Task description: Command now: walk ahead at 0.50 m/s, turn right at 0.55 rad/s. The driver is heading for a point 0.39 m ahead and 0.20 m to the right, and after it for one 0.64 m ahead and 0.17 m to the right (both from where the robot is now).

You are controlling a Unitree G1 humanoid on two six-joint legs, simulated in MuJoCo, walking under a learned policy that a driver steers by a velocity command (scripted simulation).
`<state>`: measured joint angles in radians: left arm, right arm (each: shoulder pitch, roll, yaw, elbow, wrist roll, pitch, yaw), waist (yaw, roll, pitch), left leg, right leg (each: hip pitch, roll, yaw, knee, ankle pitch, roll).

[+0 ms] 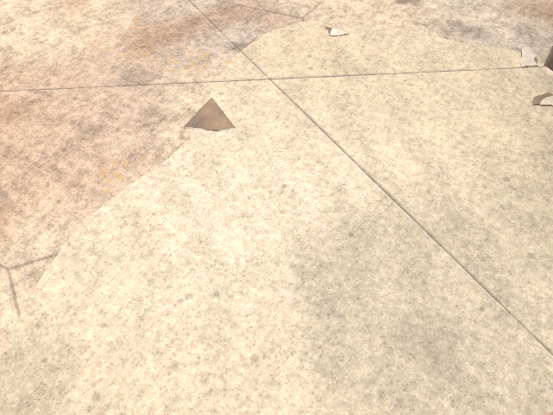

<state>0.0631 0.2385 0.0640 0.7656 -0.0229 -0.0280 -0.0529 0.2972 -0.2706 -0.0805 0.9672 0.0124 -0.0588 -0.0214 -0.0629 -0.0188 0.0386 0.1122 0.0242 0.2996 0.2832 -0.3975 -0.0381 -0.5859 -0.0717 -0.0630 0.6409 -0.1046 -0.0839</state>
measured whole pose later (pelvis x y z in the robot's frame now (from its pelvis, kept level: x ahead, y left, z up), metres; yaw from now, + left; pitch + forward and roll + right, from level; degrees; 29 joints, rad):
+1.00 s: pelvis +0.30 -0.08 +0.02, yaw -33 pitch +2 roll +2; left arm 0.35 0.26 0.05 0.73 0.00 -0.03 0.00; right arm 0.20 -0.31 -0.08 0.80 0.02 -0.05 0.03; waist 0.01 0.04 -0.04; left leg -0.50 0.05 0.02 0.92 -0.35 0.02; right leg -0.21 0.00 0.00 0.47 -0.31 -0.05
